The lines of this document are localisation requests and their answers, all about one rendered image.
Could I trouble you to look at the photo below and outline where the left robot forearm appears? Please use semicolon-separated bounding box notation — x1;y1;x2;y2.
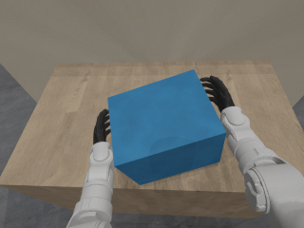
66;142;116;228

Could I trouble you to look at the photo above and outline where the right robot hand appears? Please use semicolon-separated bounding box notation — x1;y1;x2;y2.
199;75;235;113

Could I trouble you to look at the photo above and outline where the pedestal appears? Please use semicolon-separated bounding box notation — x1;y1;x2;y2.
0;60;304;219

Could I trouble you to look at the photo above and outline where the carton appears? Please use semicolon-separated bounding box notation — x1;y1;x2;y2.
107;69;227;185

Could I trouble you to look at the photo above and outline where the left robot hand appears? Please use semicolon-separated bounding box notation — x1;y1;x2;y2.
93;109;111;144

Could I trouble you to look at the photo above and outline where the right robot forearm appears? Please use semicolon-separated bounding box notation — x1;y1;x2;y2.
220;106;304;180

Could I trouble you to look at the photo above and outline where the robot right upper arm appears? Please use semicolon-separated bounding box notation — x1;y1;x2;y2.
244;163;304;228

